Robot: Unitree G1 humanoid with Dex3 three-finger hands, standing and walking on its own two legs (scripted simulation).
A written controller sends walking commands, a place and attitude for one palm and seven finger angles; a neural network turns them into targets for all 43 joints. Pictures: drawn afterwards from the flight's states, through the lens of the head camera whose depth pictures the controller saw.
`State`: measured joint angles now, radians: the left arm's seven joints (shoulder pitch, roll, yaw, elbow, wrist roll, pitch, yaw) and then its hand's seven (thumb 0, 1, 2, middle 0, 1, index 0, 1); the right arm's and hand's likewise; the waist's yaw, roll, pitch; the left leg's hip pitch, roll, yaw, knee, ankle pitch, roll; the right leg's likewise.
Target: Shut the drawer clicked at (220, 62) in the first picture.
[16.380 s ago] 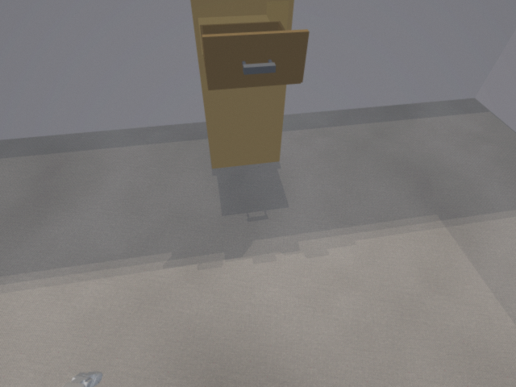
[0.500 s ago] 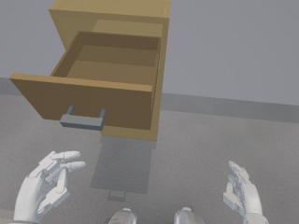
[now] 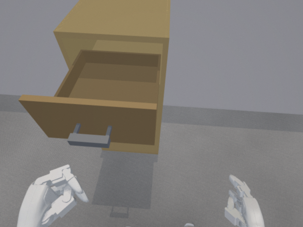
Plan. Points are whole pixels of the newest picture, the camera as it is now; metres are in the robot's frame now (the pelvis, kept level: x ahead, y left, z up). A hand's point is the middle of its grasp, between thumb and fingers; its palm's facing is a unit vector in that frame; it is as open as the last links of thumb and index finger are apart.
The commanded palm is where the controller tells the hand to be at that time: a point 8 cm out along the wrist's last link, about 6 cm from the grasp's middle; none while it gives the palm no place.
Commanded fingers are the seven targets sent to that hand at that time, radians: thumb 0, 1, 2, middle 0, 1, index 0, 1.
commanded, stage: raise the hand and make a fist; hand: left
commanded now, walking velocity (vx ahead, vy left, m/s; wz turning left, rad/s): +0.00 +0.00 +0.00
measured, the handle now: (91, 134) +0.35 +0.20 +0.04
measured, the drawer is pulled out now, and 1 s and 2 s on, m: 0.30 0.30 0.30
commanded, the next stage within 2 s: bring the fist close to the handle in 0.86 s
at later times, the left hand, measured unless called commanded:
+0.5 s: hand (66, 191) +0.17 +0.17 +0.13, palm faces +0.03 -1.00 -0.07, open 3.2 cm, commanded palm +0.12 +0.22 +0.14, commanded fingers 0.00 0.90 0.90 -1.40 -1.60 -1.40 -1.60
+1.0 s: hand (77, 186) +0.18 +0.15 +0.13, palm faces +0.04 -1.00 -0.09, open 3.3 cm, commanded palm +0.14 +0.21 +0.13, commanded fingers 0.00 0.90 0.90 -1.40 -1.60 -1.40 -1.60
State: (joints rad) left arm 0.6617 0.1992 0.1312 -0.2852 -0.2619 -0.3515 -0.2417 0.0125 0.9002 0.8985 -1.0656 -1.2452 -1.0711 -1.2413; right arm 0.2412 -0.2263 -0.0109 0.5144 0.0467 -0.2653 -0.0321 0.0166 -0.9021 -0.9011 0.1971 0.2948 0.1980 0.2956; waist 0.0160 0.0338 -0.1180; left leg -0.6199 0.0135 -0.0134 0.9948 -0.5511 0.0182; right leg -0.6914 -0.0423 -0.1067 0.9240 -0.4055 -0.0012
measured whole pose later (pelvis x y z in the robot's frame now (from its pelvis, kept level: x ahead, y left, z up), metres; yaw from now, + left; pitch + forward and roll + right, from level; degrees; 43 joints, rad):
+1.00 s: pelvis +0.01 -0.01 +0.02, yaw +0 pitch +4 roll -1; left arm 0.62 0.20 0.11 -0.39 -0.23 -0.18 -0.18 0.01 0.90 0.90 -1.40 -1.60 -1.40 -1.60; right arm 0.26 -0.23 0.04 0.55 0.05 -0.34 -0.05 0.02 -0.90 -0.90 0.20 0.29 0.20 0.30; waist 0.03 0.06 -0.10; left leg -0.41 0.02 -0.01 0.81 -0.48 0.00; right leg -0.49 -0.03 -0.11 0.77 -0.35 -0.01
